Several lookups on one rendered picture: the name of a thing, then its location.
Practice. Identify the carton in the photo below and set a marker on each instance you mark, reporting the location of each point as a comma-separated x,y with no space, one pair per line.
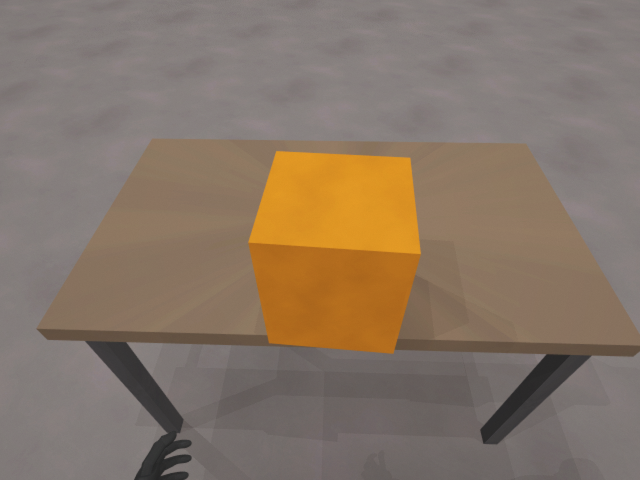
335,248

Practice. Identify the table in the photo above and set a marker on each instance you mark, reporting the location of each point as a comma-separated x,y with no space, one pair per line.
503,268

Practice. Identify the robot left hand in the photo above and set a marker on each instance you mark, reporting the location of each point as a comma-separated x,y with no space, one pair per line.
154,464

